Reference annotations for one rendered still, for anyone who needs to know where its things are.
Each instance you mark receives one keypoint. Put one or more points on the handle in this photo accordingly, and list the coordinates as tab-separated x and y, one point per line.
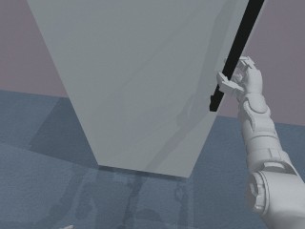
246	25

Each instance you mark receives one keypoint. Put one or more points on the fridge door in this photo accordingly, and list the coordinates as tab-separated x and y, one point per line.
140	74

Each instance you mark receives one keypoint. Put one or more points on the right robot forearm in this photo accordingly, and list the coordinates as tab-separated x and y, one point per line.
264	151

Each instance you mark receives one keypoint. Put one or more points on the robot right hand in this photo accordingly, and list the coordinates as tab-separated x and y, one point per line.
250	83

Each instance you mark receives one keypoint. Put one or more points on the right robot upper arm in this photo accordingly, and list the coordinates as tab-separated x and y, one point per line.
278	198

